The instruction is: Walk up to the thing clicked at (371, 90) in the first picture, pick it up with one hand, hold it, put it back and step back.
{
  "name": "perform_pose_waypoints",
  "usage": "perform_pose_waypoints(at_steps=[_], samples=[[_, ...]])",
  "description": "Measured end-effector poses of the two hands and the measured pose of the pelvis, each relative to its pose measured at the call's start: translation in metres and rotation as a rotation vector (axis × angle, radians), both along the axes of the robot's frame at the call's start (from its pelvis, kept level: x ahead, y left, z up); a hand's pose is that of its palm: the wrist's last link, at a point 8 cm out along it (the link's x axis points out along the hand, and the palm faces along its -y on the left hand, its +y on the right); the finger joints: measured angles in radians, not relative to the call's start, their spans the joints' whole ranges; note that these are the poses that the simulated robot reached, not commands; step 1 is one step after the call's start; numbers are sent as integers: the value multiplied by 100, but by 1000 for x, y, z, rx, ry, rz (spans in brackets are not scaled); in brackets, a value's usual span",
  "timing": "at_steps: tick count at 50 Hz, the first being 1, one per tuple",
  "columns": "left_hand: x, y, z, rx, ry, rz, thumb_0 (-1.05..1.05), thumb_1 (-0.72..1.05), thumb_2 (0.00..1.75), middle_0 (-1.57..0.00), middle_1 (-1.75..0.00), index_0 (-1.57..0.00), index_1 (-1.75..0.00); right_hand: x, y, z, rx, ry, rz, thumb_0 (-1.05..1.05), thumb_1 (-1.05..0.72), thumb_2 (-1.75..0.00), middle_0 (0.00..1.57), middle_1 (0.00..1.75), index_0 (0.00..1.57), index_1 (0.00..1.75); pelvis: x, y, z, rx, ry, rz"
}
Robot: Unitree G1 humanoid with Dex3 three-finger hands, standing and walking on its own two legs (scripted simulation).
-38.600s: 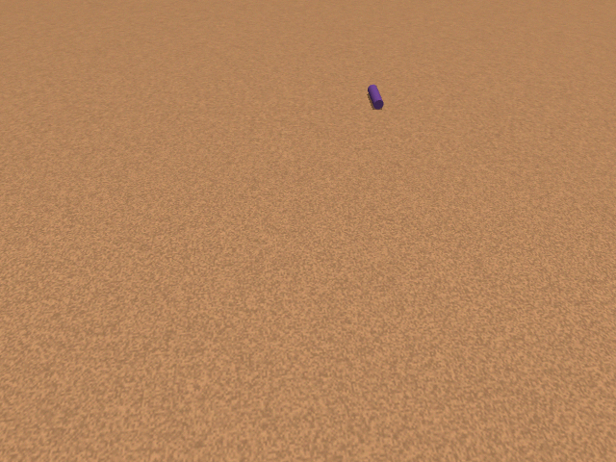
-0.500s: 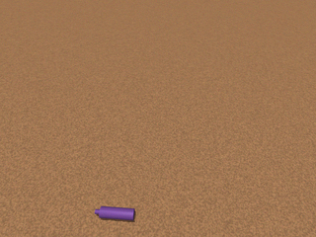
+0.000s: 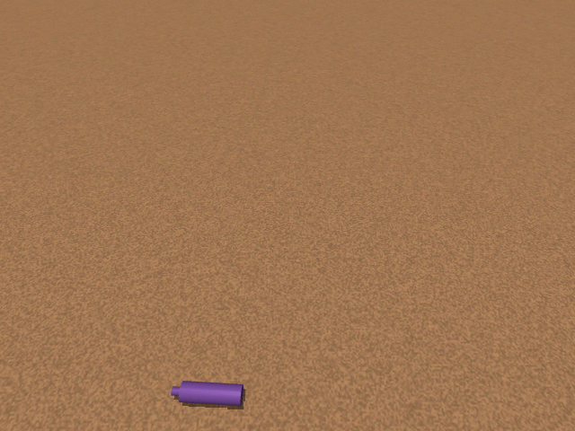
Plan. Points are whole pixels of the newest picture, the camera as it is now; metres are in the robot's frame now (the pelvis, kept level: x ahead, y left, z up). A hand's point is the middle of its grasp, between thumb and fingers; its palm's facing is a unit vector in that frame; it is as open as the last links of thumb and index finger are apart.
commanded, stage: stand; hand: left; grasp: from above
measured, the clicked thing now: (207, 392) +0.41 +0.26 -0.75
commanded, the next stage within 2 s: step back in 1.44 s
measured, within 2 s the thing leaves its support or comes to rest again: neither
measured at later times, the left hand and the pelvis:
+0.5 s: hand out of the picture +0.07 +0.24 -0.16, palm faces +0.02 -0.94 -0.33, open 7.4 cm; pelvis +0.00 -0.01 +0.00, yaw +0 degrees
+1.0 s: hand out of the picture +0.08 +0.23 -0.15, palm faces +0.00 -0.94 -0.34, open 7.4 cm; pelvis +0.01 -0.01 +0.00, yaw -1 degrees
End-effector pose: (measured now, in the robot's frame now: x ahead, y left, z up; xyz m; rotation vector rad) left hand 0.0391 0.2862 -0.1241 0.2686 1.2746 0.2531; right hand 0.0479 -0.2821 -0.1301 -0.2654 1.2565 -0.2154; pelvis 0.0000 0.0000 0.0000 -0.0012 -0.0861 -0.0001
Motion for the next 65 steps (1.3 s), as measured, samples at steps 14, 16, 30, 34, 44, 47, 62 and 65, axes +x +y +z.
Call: perform_pose_waypoints(at_steps=[14, 16, 30, 34, 44, 47, 62, 65], samples=[[15, -6, 3, -6, -22, -21, 1, 91, 90, -21, -30, -20, -30, 0, -8, 2, 0, 4, 3, 0, -91, -90, 20, 30, 20, 30, 0, -7, 1, -1, 3, -5], [17, -6, 3, -6, -23, -23, 1, 91, 90, -21, -30, -20, -30, 0, -9, 2, 0, 6, 3, 0, -91, -90, 20, 30, 20, 30, 0, -7, 1, -1, 5, -5], [21, -6, 5, -3, -13, -29, 1, 91, 90, -21, -30, -20, -30, 5, -11, 2, 4, 11, 8, 0, -91, -90, 20, 30, 20, 30, 4, -10, 2, 3, 18, -9], [23, -7, 5, -1, -9, -32, 1, 91, 90, -21, -30, -20, -30, 8, -13, 2, 4, 8, 8, 0, -91, -90, 20, 30, 20, 30, 5, -10, 2, 3, 20, -11], [31, -7, 6, 1, -14, -44, 1, 91, 90, -21, -30, -20, -30, 14, -18, 4, -3, 10, 9, 0, -91, -90, 20, 30, 20, 30, 9, -12, 3, 2, 31, -11], [34, -7, 6, 1, -16, -48, 1, 91, 90, -21, -30, -20, -30, 16, -20, 4, -6, 10, 8, 0, -91, -90, 20, 30, 20, 30, 11, -13, 3, 3, 33, -13], [51, -8, 9, 5, -41, -68, 1, 91, 90, -21, -30, -20, -30, 25, -24, 7, -11, -3, 5, 0, -91, -90, 20, 30, 20, 30, 16, -14, 3, 3, 35, -18], [53, -8, 10, 6, -46, -69, 1, 91, 90, -21, -30, -20, -30, 26, -24, 7, -12, -6, 4, 0, -91, -90, 20, 30, 20, 30, 16, -14, 3, 4, 34, -18]])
